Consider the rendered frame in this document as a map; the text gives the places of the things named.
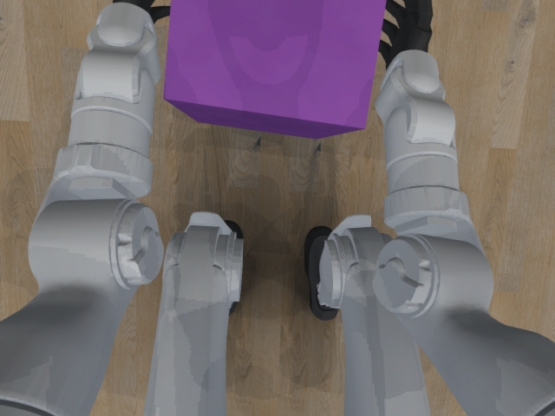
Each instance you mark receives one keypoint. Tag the robot left upper arm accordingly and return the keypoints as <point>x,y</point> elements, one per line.
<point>89,257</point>

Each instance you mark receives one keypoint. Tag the right robot thigh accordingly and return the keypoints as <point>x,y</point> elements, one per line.
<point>383,373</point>

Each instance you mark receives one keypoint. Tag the left robot foot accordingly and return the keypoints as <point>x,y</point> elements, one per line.
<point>235,228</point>

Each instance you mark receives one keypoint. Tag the robot right hand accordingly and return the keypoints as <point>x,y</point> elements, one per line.
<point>414,28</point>

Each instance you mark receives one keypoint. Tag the robot left forearm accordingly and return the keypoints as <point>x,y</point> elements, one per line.
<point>112,113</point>

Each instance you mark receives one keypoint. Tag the robot right upper arm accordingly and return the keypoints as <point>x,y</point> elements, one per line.
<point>440,289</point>

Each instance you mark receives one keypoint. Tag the carton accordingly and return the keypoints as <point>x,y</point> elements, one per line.
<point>297,67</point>

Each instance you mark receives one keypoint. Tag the robot right forearm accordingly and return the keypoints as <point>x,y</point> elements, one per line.
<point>420,152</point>

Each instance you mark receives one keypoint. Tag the robot left hand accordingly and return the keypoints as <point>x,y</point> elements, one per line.
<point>156,13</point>

